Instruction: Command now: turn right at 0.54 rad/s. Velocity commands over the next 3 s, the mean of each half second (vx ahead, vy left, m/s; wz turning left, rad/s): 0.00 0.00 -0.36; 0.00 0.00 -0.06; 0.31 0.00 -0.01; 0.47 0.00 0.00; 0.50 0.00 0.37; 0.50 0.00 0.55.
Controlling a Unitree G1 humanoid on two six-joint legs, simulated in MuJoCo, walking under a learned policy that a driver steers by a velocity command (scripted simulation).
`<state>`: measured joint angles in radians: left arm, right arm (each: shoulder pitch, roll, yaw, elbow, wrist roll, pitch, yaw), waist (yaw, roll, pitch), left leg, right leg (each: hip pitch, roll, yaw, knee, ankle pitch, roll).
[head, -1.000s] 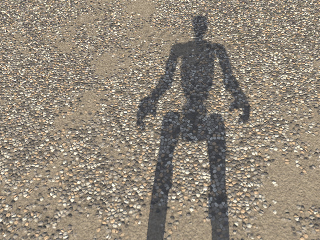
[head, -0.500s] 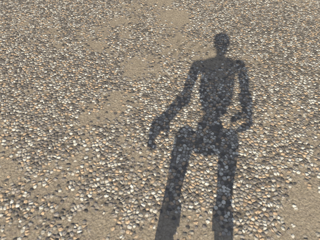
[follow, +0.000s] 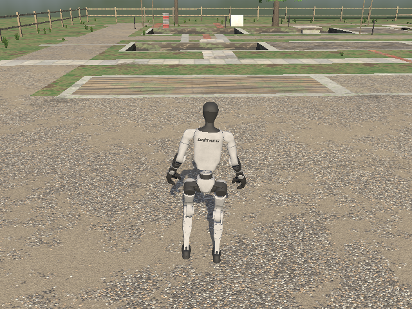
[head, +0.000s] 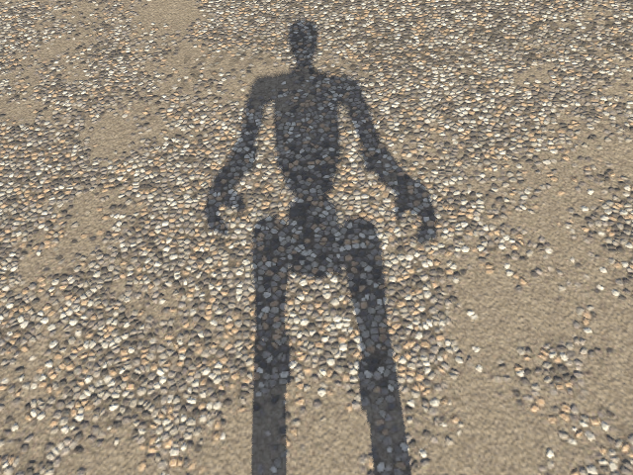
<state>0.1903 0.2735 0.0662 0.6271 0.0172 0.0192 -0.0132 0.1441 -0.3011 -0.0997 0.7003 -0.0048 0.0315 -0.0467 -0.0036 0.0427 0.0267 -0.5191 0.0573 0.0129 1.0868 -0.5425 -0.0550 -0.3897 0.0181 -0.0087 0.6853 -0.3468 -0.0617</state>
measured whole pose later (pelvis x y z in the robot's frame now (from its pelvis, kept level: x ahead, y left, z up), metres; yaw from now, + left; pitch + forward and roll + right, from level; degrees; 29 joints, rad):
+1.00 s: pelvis +0.03 +0.03 +0.01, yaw -10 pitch -1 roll +0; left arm 0.21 0.20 0.05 0.63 0.01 0.01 0.02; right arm 0.16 -0.21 -0.04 0.72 -0.01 -0.02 -0.01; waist 0.00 0.00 0.03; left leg -0.22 -0.02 -0.03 0.55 -0.31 0.01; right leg -0.24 0.08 0.15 0.56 -0.29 -0.01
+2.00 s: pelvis +0.43 +0.00 +0.02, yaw -11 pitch +1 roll +2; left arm 0.15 0.29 0.04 0.68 0.00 -0.07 0.01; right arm 0.37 -0.26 -0.05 0.83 0.01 -0.09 0.02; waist -0.07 -0.04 0.01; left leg -0.10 -0.09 0.04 0.25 -0.17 0.08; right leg -0.71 -0.13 0.06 0.86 -0.03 0.02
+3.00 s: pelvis +0.94 +0.01 +0.03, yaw +20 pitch +2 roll -1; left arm 0.08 0.31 0.05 0.70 0.02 -0.09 0.00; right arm 0.34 -0.27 -0.06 0.69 0.01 -0.05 0.00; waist -0.05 -0.04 0.04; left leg -0.18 -0.11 -0.08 0.34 -0.18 0.10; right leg -0.67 -0.10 0.07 0.87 -0.11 0.05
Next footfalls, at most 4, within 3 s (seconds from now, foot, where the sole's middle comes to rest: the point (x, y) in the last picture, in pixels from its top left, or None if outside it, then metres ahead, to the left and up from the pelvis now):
0.42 left None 0.08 0.14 -0.76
1.68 left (323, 473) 0.46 0.07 -0.76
2.20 right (449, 361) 0.69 -0.21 -0.76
2.72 left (318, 272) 0.95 0.08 -0.76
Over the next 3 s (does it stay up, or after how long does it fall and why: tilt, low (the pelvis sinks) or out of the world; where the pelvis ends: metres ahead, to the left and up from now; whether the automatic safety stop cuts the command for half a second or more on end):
stays up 0.94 0.01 0.03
